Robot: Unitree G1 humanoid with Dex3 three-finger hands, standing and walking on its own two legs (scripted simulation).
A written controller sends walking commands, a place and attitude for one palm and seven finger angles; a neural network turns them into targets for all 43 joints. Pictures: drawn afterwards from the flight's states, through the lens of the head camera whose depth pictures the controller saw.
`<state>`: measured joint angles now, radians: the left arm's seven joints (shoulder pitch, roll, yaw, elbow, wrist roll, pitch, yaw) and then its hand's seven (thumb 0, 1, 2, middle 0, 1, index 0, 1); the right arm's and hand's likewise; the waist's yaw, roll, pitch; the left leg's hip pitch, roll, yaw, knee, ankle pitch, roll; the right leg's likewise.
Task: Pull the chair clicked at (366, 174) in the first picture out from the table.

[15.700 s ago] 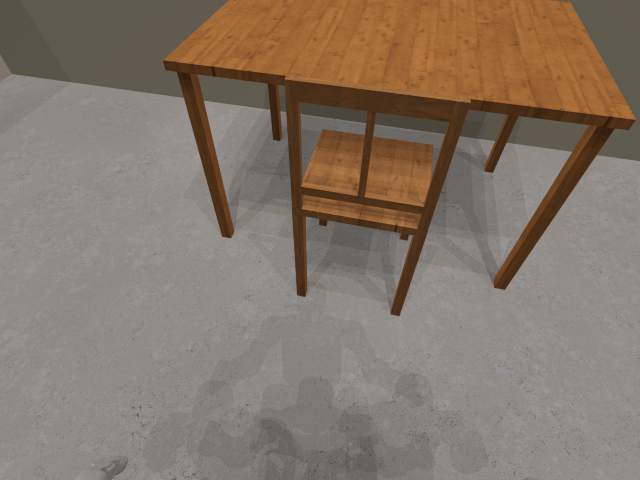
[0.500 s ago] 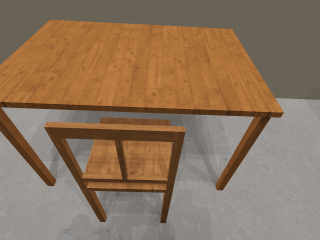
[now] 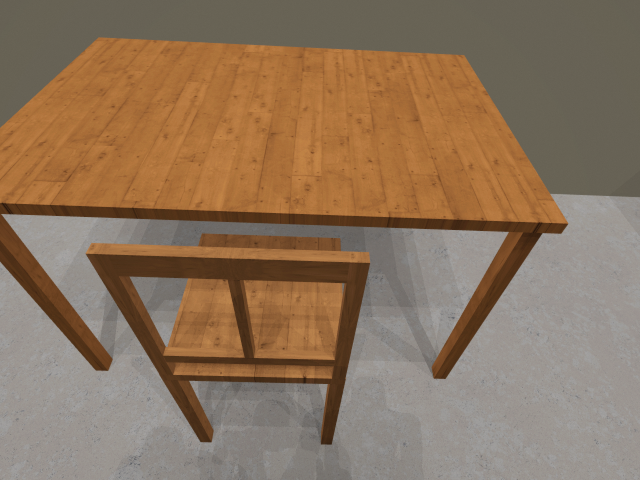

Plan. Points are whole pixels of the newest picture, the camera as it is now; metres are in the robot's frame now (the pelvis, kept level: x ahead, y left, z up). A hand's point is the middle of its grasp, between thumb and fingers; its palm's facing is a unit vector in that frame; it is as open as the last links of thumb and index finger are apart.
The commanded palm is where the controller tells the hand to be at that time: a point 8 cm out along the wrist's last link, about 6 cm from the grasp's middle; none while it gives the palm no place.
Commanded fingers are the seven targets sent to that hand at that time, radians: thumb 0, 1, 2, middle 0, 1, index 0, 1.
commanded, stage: look again from close up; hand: left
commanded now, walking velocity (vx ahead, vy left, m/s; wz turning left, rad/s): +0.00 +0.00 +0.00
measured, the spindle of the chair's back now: (243, 319) +0.39 +0.15 -0.10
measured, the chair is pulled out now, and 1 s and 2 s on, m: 0.00 0.00 0.00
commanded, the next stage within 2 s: shuffle to correct the standing spot in 0.50 s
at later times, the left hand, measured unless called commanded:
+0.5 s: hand out of the picture -0.03 +0.14 -0.18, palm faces +0.04 -0.99 -0.13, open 7.4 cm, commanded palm none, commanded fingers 0.00 0.90 0.90 -0.20 -0.30 -0.20 -0.30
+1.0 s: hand out of the picture +0.00 +0.16 -0.18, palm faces +0.04 -0.97 -0.22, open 7.4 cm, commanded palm none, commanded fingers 0.00 0.90 0.90 -0.20 -0.30 -0.20 -0.30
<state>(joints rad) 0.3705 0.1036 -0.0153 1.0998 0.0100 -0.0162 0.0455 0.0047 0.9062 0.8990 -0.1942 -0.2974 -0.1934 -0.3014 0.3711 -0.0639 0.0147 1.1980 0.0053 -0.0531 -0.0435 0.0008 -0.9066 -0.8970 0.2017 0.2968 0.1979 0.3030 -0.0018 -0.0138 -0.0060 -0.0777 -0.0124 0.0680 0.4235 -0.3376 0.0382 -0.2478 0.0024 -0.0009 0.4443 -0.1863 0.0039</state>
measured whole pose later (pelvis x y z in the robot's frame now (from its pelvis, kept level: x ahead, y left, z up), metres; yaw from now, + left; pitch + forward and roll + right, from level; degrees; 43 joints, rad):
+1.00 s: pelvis +0.00 -0.01 -0.01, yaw +1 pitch +0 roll +0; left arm 0.31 0.14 -0.01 1.07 0.01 -0.01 0.03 0.01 0.91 0.90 -0.20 -0.30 -0.19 -0.30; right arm 0.32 -0.15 -0.01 1.05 -0.01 -0.02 -0.04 0.01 -0.92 -0.90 0.20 0.30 0.20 0.30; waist -0.01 0.05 0.00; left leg -0.15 -0.01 0.05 0.53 -0.39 0.03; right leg -0.32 0.00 -0.02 0.56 -0.25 -0.01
